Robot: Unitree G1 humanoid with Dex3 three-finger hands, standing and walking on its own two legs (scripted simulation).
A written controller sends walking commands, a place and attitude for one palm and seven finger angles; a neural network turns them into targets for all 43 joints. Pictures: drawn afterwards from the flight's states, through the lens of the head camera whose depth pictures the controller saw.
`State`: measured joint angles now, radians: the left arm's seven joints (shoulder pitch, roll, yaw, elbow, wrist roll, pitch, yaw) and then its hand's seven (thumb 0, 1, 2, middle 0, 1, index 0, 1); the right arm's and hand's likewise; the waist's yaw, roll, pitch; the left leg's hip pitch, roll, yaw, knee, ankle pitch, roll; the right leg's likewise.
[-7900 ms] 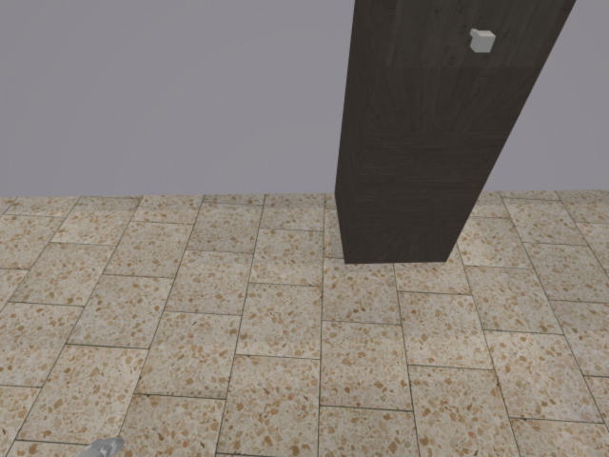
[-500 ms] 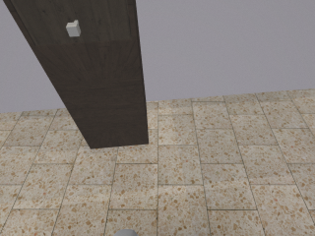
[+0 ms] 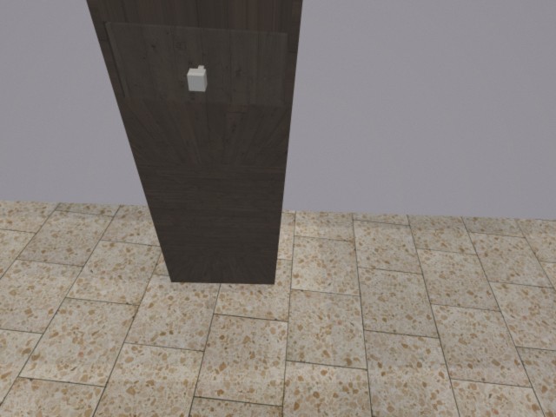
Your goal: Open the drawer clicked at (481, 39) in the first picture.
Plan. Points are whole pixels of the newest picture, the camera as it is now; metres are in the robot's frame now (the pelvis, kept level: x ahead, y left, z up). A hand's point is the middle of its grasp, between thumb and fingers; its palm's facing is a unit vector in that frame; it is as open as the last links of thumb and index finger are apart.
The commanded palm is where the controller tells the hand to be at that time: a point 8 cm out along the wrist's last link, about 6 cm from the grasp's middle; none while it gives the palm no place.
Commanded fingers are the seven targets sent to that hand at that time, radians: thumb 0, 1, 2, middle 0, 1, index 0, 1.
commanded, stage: take the last steps up to it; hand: left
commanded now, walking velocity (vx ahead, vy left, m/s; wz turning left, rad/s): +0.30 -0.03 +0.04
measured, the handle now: (198, 76) +0.76 +0.23 +0.14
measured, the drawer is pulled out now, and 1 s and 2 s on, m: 0.00 0.00 0.00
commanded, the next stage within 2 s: come to a stop and stand still in 0.64 s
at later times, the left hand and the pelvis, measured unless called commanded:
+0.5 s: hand out of the picture +0.08 +0.11 -0.17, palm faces +0.12 -0.97 -0.20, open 7.2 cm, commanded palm none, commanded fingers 0.00 0.90 0.90 -0.20 -0.30 -0.20 -0.30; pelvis +0.12 -0.06 +0.00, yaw +3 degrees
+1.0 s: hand (166, 380) +0.23 +0.21 -0.19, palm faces +0.12 -0.98 -0.18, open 7.3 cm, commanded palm none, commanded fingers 0.00 0.90 0.90 -0.20 -0.30 -0.20 -0.30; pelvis +0.22 +0.02 -0.01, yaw +3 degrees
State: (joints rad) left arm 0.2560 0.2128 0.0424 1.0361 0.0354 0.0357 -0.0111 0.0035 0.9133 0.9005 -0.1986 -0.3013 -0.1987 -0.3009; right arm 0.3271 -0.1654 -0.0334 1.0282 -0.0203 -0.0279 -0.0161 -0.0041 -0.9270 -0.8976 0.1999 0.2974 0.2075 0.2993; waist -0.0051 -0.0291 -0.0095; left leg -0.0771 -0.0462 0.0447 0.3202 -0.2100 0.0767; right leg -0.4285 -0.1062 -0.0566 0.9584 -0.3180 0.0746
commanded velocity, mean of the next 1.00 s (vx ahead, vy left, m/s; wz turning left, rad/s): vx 0.10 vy -0.05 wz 0.04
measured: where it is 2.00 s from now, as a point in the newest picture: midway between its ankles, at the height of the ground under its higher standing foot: outside the picture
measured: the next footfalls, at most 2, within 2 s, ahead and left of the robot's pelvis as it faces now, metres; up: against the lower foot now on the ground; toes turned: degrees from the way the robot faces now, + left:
right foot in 0.22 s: +0.13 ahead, -0.16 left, +0.00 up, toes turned -6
left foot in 0.72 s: +0.31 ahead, +0.11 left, +0.00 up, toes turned +12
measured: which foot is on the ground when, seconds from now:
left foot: down 0.00-0.22, up 0.24-0.70, down 0.72-1.00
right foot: up 0.00-0.20, down 0.22-0.72, up 0.74-1.00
